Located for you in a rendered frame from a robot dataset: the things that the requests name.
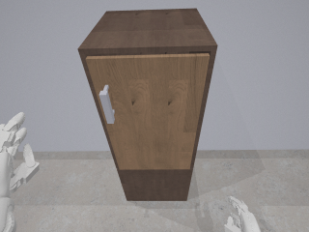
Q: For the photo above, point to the right robot hand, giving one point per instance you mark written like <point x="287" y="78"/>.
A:
<point x="246" y="222"/>

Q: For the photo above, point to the left robot hand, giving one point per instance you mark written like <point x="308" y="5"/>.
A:
<point x="10" y="139"/>

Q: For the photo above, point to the handle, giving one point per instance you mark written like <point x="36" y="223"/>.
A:
<point x="106" y="105"/>

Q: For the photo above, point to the cupboard door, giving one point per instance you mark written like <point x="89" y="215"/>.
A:
<point x="157" y="101"/>

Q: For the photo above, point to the robot left forearm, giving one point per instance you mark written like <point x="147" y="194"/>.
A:
<point x="7" y="220"/>

